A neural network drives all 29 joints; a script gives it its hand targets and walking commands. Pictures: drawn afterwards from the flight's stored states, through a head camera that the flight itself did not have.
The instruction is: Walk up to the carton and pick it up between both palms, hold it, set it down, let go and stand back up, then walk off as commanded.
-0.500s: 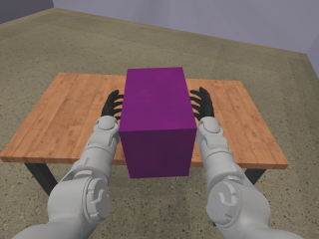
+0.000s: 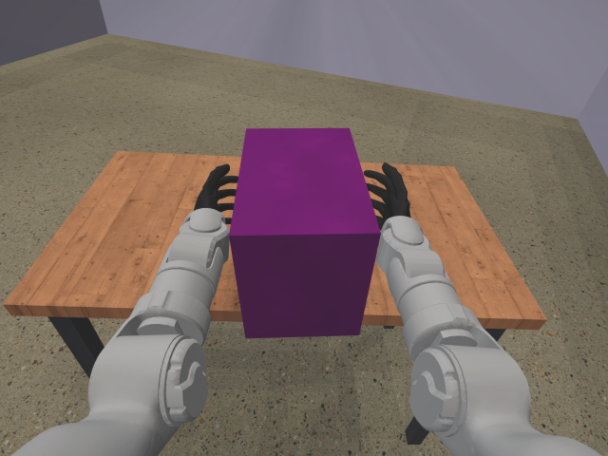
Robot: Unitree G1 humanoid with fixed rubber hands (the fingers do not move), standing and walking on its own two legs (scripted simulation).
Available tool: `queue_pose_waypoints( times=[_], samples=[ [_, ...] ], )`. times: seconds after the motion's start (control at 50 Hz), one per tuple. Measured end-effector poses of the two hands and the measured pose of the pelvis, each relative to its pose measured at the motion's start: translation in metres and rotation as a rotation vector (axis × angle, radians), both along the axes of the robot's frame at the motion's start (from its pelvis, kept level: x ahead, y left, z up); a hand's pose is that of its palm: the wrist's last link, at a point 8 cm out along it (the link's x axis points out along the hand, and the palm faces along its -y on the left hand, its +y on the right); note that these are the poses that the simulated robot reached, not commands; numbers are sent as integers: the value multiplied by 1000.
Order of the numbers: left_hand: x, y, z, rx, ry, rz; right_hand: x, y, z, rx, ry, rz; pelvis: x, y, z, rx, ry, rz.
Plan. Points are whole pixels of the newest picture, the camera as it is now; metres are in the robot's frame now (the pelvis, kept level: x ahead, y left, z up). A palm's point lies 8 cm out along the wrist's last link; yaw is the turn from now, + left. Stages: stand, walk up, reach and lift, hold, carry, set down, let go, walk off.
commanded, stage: reach and lift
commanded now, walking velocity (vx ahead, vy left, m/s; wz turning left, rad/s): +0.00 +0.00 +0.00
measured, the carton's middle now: (300, 227) +0.44 +0.01 +0.11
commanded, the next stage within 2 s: hold in 1.44 s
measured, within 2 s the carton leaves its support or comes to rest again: neither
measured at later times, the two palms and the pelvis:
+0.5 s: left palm (193, 200) +0.39 +0.15 +0.19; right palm (391, 204) +0.40 -0.10 +0.19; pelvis +0.00 +0.00 +0.00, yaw +0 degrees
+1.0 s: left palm (188, 192) +0.38 +0.16 +0.21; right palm (394, 196) +0.39 -0.10 +0.21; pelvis +0.00 +0.00 +0.00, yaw +0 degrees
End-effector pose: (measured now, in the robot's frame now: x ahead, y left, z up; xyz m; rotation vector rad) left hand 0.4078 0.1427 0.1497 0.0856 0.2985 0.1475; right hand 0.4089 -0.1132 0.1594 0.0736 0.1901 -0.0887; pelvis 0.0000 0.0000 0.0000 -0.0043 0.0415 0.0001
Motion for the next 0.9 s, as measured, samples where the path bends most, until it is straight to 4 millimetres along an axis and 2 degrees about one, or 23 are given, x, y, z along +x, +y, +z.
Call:
queue_pose_waypoints(
  times=[0.1, 0.54, 0.9],
  samples=[
    [-2, 4, 12, 5, -26, 4, 0, 4, 15, -11, -27, 7, 1, 1, 0, -1, -11, 0],
    [-16, 13, 41, 11, -13, 19, -11, 13, 37, -5, -13, 17, -2, 2, 1, -3, -51, 0],
    [-23, 14, 53, 22, -14, 15, -17, 14, 51, 2, -13, 19, -4, 2, 1, -3, -68, 1]
  ],
)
